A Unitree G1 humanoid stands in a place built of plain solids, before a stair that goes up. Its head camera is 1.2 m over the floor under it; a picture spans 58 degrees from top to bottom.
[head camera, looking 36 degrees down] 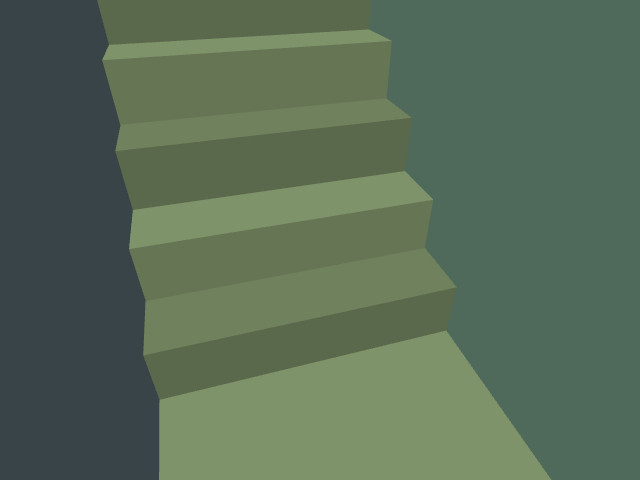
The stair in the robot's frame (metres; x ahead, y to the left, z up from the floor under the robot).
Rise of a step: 0.21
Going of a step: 0.23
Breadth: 1.01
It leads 16 degrees to the left of straight ahead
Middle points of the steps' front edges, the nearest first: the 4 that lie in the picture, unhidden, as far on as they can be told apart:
0.95 0.02 0.21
1.16 0.08 0.43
1.38 0.15 0.64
1.60 0.21 0.85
